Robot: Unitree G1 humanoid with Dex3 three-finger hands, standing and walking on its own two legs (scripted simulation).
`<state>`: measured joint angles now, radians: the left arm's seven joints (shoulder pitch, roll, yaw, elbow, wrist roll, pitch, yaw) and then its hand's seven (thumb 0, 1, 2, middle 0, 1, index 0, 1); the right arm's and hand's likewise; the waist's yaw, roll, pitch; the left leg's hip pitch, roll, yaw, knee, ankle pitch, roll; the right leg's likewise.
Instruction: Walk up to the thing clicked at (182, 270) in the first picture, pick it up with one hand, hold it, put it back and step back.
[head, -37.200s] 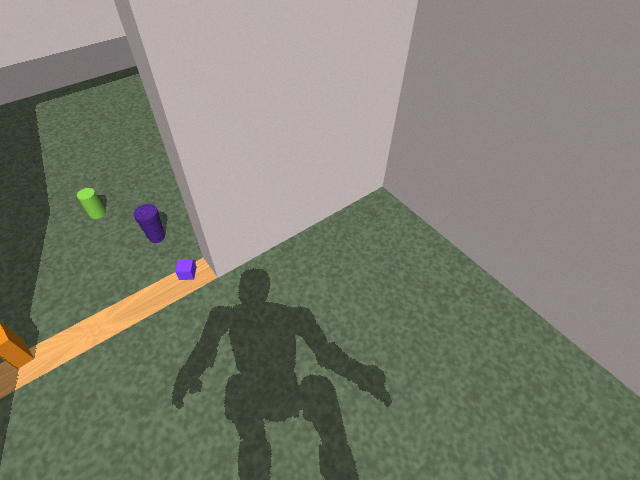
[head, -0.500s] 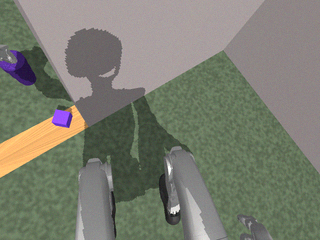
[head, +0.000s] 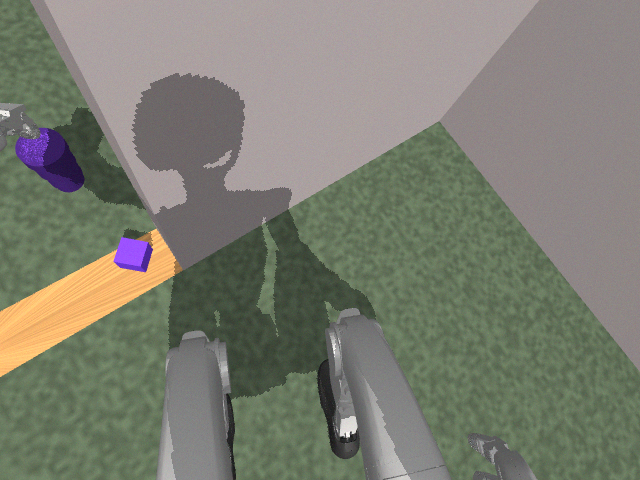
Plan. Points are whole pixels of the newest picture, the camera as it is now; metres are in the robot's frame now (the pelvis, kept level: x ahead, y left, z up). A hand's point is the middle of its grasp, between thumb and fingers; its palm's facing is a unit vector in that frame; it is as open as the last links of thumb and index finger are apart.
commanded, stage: go down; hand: left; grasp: from above
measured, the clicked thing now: (134, 255) +0.51 +0.27 -0.50
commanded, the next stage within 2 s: approach in 0.64 s
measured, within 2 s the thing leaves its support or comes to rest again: neither
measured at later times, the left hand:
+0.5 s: hand out of the picture +0.47 +0.34 -0.04, palm faces -0.46 +0.02 -0.89, open 13.2 cm
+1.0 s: hand out of the picture +0.46 +0.33 -0.09, palm faces -0.51 +0.03 -0.86, open 13.4 cm
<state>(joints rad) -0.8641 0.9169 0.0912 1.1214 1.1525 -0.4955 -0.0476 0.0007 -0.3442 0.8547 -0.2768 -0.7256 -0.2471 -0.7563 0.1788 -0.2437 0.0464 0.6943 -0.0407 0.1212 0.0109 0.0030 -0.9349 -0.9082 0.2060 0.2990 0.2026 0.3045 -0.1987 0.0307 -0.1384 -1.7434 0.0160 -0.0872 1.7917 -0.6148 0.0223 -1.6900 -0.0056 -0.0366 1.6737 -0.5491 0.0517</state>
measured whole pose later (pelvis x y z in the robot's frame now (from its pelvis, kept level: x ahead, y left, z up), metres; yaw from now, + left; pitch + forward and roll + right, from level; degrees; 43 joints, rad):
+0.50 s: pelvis +0.00 +0.01 +0.01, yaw +0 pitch +32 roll -8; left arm -0.88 0.92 0.09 1.13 1.18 -0.48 -0.02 0.00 -0.34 0.85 -0.29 -0.71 -0.26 -0.74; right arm 0.18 -0.24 0.05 0.71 -0.04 0.12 0.01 0.00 -0.94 -0.91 0.21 0.30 0.20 0.30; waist -0.20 0.03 -0.13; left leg -1.71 0.02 -0.09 1.75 -0.60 0.03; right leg -1.65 0.00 -0.04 1.62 -0.53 0.05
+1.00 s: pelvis +0.00 +0.00 -0.01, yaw -1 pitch +34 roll -8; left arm -0.92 0.92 0.04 1.26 1.23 -0.54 0.06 0.00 -0.37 0.86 -0.21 -0.88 -0.21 -0.88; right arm 0.16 -0.26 0.06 0.70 -0.06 0.09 0.02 0.00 -0.93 -0.91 0.21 0.30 0.20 0.30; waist -0.21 0.01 -0.14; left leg -1.79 0.02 -0.08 1.82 -0.63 0.03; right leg -1.74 0.00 -0.03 1.70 -0.56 0.04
